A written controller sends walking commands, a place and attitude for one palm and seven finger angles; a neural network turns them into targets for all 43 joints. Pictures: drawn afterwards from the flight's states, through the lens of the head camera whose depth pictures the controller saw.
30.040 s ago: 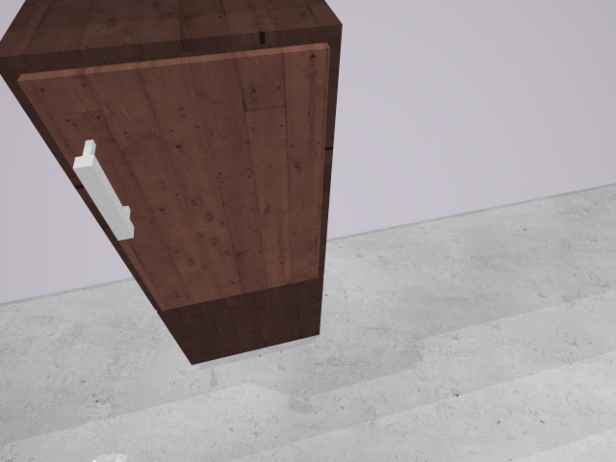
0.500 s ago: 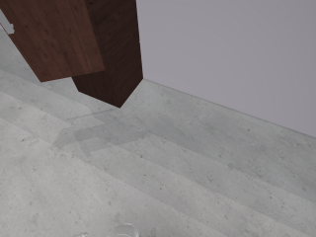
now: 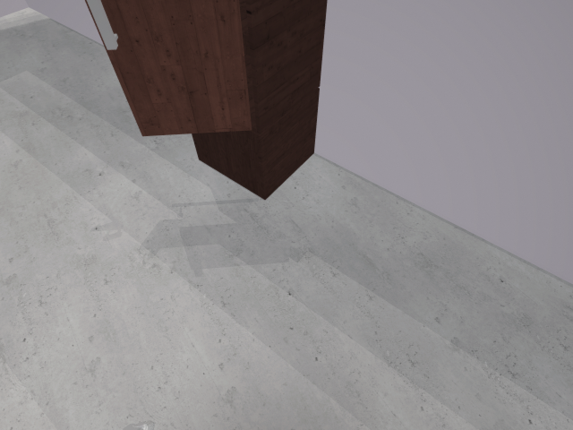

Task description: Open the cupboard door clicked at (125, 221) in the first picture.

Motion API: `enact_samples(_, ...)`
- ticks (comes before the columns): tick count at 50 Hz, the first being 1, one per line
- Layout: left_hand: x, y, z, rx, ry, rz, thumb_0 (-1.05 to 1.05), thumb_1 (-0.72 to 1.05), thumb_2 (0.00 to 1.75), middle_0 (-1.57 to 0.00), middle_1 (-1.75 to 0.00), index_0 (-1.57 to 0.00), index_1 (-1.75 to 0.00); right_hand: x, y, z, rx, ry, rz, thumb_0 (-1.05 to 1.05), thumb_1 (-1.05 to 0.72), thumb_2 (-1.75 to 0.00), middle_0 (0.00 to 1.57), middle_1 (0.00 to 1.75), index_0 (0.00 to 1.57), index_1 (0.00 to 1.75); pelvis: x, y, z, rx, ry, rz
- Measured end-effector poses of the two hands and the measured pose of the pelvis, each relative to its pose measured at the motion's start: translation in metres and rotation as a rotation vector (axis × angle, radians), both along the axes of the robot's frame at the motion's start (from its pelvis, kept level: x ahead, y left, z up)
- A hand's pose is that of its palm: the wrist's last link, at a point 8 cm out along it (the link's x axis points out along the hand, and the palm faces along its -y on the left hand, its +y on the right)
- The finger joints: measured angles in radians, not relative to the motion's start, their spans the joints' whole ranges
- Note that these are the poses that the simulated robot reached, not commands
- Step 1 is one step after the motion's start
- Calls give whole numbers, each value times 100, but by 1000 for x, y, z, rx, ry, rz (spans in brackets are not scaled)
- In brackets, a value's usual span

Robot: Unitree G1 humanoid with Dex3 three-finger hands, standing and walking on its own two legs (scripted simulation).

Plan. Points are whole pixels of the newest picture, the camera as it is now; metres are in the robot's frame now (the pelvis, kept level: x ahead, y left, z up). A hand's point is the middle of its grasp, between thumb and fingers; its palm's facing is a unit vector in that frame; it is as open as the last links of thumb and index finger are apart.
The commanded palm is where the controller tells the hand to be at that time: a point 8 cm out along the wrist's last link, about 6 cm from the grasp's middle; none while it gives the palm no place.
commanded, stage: turn to face it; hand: left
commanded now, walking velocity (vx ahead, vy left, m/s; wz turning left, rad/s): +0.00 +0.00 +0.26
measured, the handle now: (102, 14) +1.02 +0.54 +0.07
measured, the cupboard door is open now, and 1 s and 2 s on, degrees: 43 43 43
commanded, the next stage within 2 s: take the last steps up to it in 0.02 s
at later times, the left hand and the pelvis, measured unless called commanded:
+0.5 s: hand out of the picture -0.05 +0.22 -0.18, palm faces +0.26 -0.94 -0.20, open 7.4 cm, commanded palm none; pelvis +0.04 +0.05 -0.01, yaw +10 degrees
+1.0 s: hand (155, 310) +0.33 +0.27 -0.16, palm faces +0.11 -0.98 -0.19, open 7.4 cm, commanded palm none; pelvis +0.20 +0.09 -0.02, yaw +9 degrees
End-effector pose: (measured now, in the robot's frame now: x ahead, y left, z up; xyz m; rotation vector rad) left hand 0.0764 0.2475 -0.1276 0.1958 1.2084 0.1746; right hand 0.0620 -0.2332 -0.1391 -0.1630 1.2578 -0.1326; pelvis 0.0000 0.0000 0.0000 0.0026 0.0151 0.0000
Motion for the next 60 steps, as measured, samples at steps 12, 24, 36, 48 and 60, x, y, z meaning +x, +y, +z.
enact_samples(12,-43,-29,6,-7,33,104,0,94,90,-21,-30,-20,-30,-1,-25,-2,5,106,35,1,-91,-90,20,30,20,30,8,-17,7,28,-15,91)
enact_samples(24,-137,15,-20,-82,264,298,1,91,90,-20,-30,-20,-30,111,43,14,-35,-63,239,1,-91,-90,20,30,20,30,38,38,-4,14,-3,168)
enact_samples(36,-3,78,-8,-70,98,218,1,92,90,-20,-30,-19,-30,82,97,11,-21,54,166,1,-92,-90,20,30,20,30,92,87,8,11,-16,169)
enact_samples(48,211,76,-2,-48,-135,40,1,91,90,-20,-30,-19,-30,31,106,-8,41,394,1,1,-91,-90,20,30,20,30,188,90,-10,29,-26,148)
enact_samples(60,211,91,6,-16,-40,216,-3,97,90,-21,-30,-20,-30,222,109,2,28,197,97,1,-91,-90,20,30,20,30,271,95,10,7,-9,194)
